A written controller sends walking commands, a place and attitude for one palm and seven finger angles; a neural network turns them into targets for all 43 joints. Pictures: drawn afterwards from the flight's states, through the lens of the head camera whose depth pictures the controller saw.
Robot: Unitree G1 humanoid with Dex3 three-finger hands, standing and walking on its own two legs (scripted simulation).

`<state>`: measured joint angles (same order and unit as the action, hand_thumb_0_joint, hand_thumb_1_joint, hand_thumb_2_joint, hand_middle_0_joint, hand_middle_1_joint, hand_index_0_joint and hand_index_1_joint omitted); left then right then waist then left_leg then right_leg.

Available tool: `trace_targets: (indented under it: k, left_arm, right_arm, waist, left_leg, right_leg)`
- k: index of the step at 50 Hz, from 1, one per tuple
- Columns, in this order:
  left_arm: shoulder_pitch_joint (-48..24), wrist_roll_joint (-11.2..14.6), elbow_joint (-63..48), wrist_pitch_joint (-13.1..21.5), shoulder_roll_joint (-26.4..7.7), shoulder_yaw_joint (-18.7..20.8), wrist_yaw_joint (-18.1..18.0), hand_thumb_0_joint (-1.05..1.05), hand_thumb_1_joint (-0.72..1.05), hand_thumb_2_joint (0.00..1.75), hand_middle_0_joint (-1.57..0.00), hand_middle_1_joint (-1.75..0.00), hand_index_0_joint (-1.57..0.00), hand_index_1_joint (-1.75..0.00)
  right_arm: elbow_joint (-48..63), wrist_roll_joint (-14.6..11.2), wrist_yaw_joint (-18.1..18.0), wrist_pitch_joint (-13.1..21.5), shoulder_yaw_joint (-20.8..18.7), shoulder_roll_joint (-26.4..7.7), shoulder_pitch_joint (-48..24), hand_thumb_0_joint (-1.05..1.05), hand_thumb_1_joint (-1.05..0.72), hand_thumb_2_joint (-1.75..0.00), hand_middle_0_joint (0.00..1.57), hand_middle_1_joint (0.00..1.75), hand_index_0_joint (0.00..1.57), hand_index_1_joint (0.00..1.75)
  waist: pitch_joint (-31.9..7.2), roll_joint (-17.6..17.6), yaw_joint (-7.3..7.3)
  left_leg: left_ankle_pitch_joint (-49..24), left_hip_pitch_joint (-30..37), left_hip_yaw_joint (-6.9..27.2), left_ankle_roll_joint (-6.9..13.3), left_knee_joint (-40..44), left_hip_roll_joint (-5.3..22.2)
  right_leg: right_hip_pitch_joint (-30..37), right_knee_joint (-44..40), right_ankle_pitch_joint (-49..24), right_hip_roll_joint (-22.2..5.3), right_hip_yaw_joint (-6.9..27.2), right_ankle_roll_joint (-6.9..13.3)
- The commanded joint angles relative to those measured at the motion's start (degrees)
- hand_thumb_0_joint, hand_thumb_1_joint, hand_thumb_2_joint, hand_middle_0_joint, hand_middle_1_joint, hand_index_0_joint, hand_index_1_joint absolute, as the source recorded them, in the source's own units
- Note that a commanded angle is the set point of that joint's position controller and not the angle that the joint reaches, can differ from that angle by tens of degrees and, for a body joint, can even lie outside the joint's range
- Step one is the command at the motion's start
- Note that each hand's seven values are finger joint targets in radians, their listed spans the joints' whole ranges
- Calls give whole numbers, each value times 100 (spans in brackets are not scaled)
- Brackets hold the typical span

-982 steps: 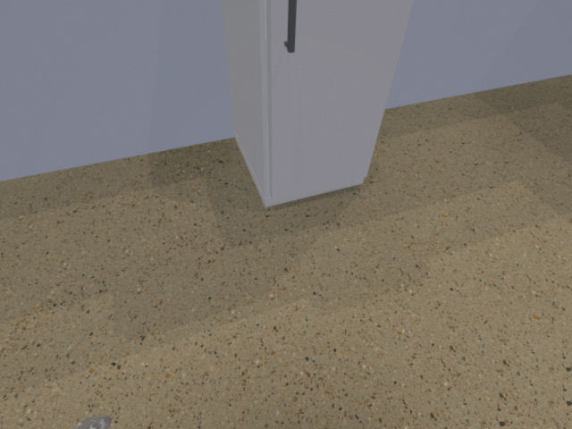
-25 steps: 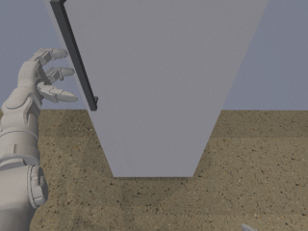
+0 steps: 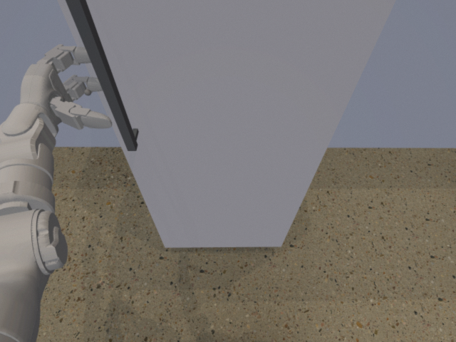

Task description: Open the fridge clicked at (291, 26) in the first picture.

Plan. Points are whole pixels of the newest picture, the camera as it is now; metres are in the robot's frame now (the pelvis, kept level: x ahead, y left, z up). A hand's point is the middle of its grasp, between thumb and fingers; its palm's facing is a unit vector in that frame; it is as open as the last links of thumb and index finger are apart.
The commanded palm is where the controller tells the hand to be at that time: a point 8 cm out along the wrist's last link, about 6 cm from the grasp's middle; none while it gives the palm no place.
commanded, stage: slide the fingers in behind the handle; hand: left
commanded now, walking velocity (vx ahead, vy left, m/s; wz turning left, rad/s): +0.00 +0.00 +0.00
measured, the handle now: (110, 77) +0.52 +0.20 +0.18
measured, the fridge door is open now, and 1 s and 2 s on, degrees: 0 0 0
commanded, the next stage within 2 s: grip the handle and tug to test in 1.72 s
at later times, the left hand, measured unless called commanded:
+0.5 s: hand (90, 102) +0.46 +0.22 +0.18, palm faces +0.00 -1.00 +0.00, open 13.9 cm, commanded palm +0.44 +0.26 +0.18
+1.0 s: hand (103, 102) +0.46 +0.20 +0.17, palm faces +0.00 -1.00 +0.01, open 13.9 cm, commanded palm +0.44 +0.25 +0.18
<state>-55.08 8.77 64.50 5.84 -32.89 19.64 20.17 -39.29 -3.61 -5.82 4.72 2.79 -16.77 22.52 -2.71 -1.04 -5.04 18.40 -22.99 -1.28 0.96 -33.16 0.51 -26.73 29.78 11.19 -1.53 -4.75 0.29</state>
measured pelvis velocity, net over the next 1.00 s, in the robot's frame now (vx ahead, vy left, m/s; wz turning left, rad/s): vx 0.02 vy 0.00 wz -0.02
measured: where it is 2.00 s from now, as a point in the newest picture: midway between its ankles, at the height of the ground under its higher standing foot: outside the picture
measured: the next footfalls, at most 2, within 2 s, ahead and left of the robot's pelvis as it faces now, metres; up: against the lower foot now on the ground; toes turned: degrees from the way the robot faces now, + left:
none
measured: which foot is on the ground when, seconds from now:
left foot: down 0.00-1.00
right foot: down 0.00-1.00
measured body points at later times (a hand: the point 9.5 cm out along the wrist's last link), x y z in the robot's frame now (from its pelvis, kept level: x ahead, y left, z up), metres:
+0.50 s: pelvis +0.01 +0.00 +0.00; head +0.04 +0.00 +0.45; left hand +0.45 +0.27 +0.18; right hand +0.10 -0.26 -0.10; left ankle -0.02 +0.11 -0.73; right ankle +0.03 -0.12 -0.73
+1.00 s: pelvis +0.02 +0.00 +0.00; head +0.04 +0.00 +0.45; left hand +0.45 +0.25 +0.18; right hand +0.11 -0.26 -0.11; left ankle -0.02 +0.11 -0.73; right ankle +0.03 -0.12 -0.73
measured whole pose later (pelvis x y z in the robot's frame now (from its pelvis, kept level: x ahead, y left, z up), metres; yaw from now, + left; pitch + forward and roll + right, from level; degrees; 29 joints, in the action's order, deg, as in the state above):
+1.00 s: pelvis +0.02 +0.00 +0.00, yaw -1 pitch +5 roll -1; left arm -42.9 10.1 46.2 -1.5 -23.9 17.8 14.5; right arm -36.9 -3.9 -5.3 2.6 2.6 -15.2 18.7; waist -3.1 -1.5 -2.7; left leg 19.0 -16.3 -2.2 1.1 -30.0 0.6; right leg -21.0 27.9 12.0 -1.2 -3.8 0.0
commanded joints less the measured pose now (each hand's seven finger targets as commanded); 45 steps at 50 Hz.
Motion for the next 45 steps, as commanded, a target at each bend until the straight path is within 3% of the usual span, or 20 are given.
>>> trace_targets:
  k: [1, 5, 7, 9, 12, 14, 16, 19, 21, 22, 23, 25, 27, 29, 31, 33, 38, 42, 43, 45]
  left_arm:
    - [-2786, 96, -1175, 360, -1393, 250, -15, 0, -50, 30, -30, -120, -30, -120]
    - [-2619, 138, -1287, 344, -1190, 108, 35, 0, -50, 30, -30, -120, -30, -120]
    - [-2545, 145, -1448, 322, -1315, 222, 29, 0, -50, 30, -30, -120, -30, -120]
    - [-2239, 184, -1744, 333, -1443, 435, 21, 0, -50, 30, -30, -120, -30, -120]
    - [-1969, 269, -2014, 208, -1185, 294, 34, 0, -50, 30, -30, -120, -30, -120]
    - [-1674, 299, -2299, 163, -1367, 498, -10, 0, -50, 30, -30, -120, -30, -120]
    - [-1859, 263, -2443, 80, -1272, 412, -87, 0, -50, 30, -30, -120, -30, -120]
    - [-1977, 243, -2825, 54, -1300, 431, -196, 0, -50, 30, -30, -120, -30, -120]
    - [-1966, 254, -2788, -2, -955, 191, -216, 0, -50, 30, -30, -120, -30, -120]
    - [-1942, 239, -2669, -30, -1026, 249, -240, 0, -50, 30, -30, -120, -30, -120]
    - [-2030, 265, -2685, -40, -820, 48, -243, 0, -50, 30, -30, -120, -30, -120]
    - [-2146, 224, -2631, -81, -902, 125, -282, 0, -50, 30, -30, -120, -30, -120]
    - [-2113, 214, -2669, -105, -524, -130, -291, 0, -50, 30, -30, -120, -30, -120]
    - [-2058, 242, -2590, -120, -595, -36, -333, 0, -50, 30, -30, -120, -30, -120]
    - [-1986, 234, -2376, -179, -660, 57, -365, 0, -50, 30, -30, -120, -30, -120]
    - [-1826, 202, -2385, -172, -799, 163, -404, 0, -50, 30, -30, -120, -30, -120]
    - [-1621, 220, -3017, -69, -559, 51, -451, 0, -50, 30, -30, -120, -30, -120]
    - [-1589, 284, -3090, -293, -441, 33, -453, 0, -50, 30, -30, -120, -30, -120]
    - [-1480, 297, -3059, -331, -470, 64, -476, 0, -50, 30, -30, -120, -30, -120]
    - [-1514, 237, -3298, -349, -592, 177, -553, 0, -50, 30, -30, -120, -30, -120]
  right_arm:
    - [530, 36, -63, 206, -334, -940, 373, 0, -90, -90, 20, 30, 20, 30]
    - [603, 9, -51, 187, -329, -910, 297, 0, -90, -90, 20, 30, 20, 30]
    - [632, 11, -42, 187, -343, -921, 291, 0, -90, -90, 20, 30, 20, 30]
    - [726, 25, -22, 187, -361, -912, 260, 0, -90, -90, 20, 30, 20, 30]
    - [825, -6, -1, 187, -343, -875, 117, 0, -90, -90, 20, 30, 20, 30]
    - [899, -25, -2, 174, -352, -871, 39, 0, -90, -90, 20, 30, 20, 30]
    - [900, -22, -10, 168, -334, -835, -16, 0, -90, -90, 20, 30, 20, 30]
    - [924, -18, -25, 175, -333, -805, -83, 0, -90, -90, 20, 30, 20, 30]
    - [914, -25, -34, 190, -320, -769, -134, 0, -90, -90, 20, 30, 20, 30]
    - [876, -26, -47, 182, -328, -789, -102, 0, -90, -90, 20, 30, 20, 30]
    - [890, -34, -65, 178, -319, -775, -136, 0, -90, -90, 20, 30, 20, 30]
    - [840, -17, -61, 189, -315, -783, -134, 0, -90, -90, 20, 30, 20, 30]
    - [853, -11, -40, 214, -310, -744, -178, 0, -90, -90, 20, 30, 20, 30]
    - [830, -11, -40, 189, -307, -748, -191, 0, -90, -90, 20, 30, 20, 30]
    - [808, 6, -31, 154, -311, -767, -161, 0, -90, -90, 20, 30, 20, 30]
    - [858, 8, -25, 108, -315, -771, -189, 0, -90, -90, 20, 30, 20, 30]
    - [962, 15, 18, 66, -350, -714, -265, 0, -90, -90, 20, 30, 20, 30]
    - [904, -9, 9, 34, -344, -702, -336, 0, -90, -90, 20, 30, 20, 30]
    - [932, -9, -5, 21, -339, -706, -330, 0, -90, -90, 20, 30, 20, 30]
    - [955, 2, -10, 19, -341, -685, -401, 0, -90, -90, 20, 30, 20, 30]
  waist:
    - [-1947, -133, -113]
    - [-1758, -338, -92]
    - [-1868, -341, -51]
    - [-2162, -323, 108]
    - [-1939, -202, 120]
    - [-1983, -244, 235]
    - [-1821, -294, 173]
    - [-1933, -452, 167]
    - [-1826, -413, 106]
    - [-1802, -182, 97]
    - [-1734, -297, 51]
    - [-1842, -302, 61]
    - [-1877, -453, 75]
    - [-1876, -353, 80]
    - [-1813, 1, 98]
    - [-1886, -128, 185]
    - [-2236, -228, 265]
    - [-1916, -80, 212]
    - [-1863, -17, 263]
    - [-2007, -204, 293]
  left_leg:
    - [-1237, 386, 269, 62, 445, -12]
    - [-1154, 396, 256, 49, 482, 4]
    - [-1180, 441, 254, 49, 482, 10]
    - [-1461, 565, 247, 42, 465, 12]
    - [-1416, 506, 204, 54, 524, 18]
    - [-1531, 537, 182, 59, 530, 12]
    - [-1504, 554, 190, 56, 570, 16]
    - [-1712, 763, 201, 44, 558, 14]
    - [-1663, 836, 194, 46, 563, 18]
    - [-1629, 807, 225, 41, 578, 34]
    - [-1640, 841, 191, 52, 569, 21]
    - [-1685, 893, 241, 28, 568, 13]
    - [-1881, 1045, 257, -6, 543, 15]
    - [-1976, 1041, 242, 7, 508, 10]
    - [-1979, 847, 238, 13, 529, 11]
    - [-2096, 854, 195, 29, 503, -8]
    - [-2764, 1161, 194, 15, 453, 37]
    - [-2447, 1071, 173, 18, 538, 38]
    - [-2410, 1003, 171, 31, 565, 28]
    - [-2332, 1050, 145, 35, 596, 6]
  right_leg:
    - [1282, -130, -1049, 121, 323, 129]
    - [1154, -147, -918, 125, 299, 145]
    - [1210, -136, -940, 128, 306, 149]
    - [1440, -77, -1174, 141, 294, 171]
    - [1488, -118, -1210, 145, 284, 158]
    - [1623, -111, -1298, 147, 301, 176]
    - [1549, -145, -1282, 142, 286, 169]
    - [1593, -160, -1403, 144, 288, 183]
    - [1480, -193, -1355, 145, 280, 174]
    - [1483, -195, -1313, 153, 252, 174]
    - [1459, -215, -1299, 135, 256, 174]
    - [1446, -191, -1352, 132, 261, 178]
    - [1368, -168, -1409, 127, 235, 195]
    - [1414, -155, -1535, 127, 240, 193]
    - [1542, -125, -1651, 122, 222, 182]
    - [1655, -100, -1740, 99, 240, 195]
    - [1841, -43, -2109, 116, 240, 193]
    - [1765, -130, -2015, 133, 226, 182]
    - [1838, -143, -1962, 122, 209, 190]
    - [1910, -148, -1963, 113, 247, 193]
